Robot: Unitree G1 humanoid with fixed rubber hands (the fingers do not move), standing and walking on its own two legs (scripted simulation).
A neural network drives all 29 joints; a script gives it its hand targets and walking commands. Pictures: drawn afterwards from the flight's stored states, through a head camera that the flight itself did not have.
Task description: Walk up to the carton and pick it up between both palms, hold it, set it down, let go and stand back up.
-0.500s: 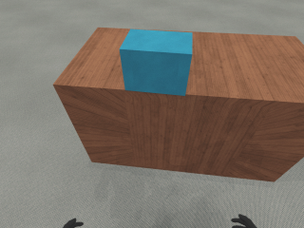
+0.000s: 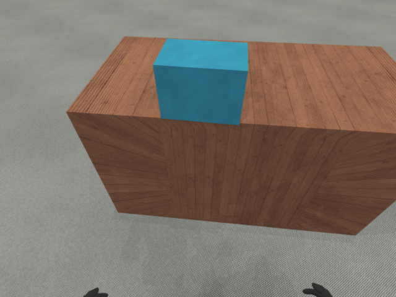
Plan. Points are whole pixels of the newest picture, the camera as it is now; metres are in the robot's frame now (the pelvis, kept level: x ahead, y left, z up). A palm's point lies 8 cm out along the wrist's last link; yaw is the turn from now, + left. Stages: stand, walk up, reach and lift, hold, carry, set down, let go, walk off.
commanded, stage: stand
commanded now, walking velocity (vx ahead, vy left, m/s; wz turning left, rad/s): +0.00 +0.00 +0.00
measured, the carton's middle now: (203, 81) +0.74 -0.02 +0.05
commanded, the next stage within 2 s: walk up in 0.02 s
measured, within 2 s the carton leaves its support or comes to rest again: neither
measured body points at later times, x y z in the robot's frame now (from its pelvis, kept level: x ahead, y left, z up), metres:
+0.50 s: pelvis +0.04 -0.05 -0.01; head +0.05 -0.06 +0.44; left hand +0.18 +0.21 -0.10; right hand +0.02 -0.34 -0.13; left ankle +0.01 +0.11 -0.73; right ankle +0.10 -0.19 -0.73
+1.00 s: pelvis +0.19 -0.03 -0.02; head +0.21 -0.02 +0.43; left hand +0.28 +0.23 -0.14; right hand +0.27 -0.31 -0.11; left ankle +0.30 +0.07 -0.73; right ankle +0.11 -0.18 -0.71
